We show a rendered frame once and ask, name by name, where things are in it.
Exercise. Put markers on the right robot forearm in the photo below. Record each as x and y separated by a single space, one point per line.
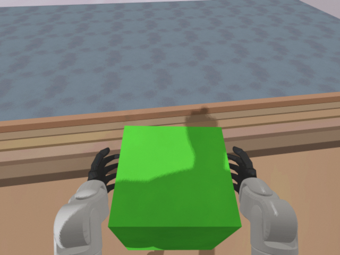
273 222

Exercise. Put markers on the left robot forearm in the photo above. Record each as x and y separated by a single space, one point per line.
77 226

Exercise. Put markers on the robot left hand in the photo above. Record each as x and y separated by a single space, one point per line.
98 170

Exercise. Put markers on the carton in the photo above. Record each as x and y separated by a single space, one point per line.
173 189

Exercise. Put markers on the robot right hand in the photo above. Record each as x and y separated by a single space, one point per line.
244 168

